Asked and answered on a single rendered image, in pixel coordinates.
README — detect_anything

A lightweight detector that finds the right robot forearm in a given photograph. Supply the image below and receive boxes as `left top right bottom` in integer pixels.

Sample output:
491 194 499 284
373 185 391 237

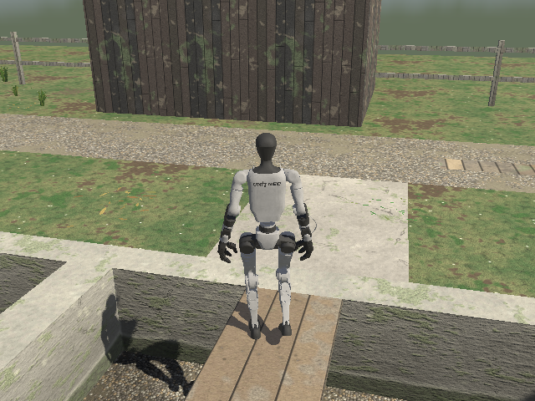
297 203 312 241

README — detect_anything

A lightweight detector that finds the right robot hand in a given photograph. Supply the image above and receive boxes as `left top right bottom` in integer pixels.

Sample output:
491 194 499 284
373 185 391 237
294 238 313 261

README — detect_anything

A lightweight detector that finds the left robot upper arm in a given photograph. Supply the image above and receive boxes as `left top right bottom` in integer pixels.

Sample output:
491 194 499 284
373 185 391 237
227 170 249 216

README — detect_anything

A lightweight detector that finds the left robot hand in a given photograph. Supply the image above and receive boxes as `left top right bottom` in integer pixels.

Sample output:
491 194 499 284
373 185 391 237
217 241 237 263

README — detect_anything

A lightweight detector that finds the left robot forearm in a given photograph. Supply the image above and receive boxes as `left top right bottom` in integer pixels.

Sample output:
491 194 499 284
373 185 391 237
219 204 236 243

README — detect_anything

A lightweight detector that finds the left robot shin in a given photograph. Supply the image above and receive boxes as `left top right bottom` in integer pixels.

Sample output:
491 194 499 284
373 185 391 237
245 275 258 328

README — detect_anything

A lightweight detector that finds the right robot upper arm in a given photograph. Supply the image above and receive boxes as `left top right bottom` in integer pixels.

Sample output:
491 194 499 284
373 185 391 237
284 169 306 216

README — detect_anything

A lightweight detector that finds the robot right foot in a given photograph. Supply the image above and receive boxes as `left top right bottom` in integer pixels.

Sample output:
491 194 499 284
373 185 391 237
278 321 292 336

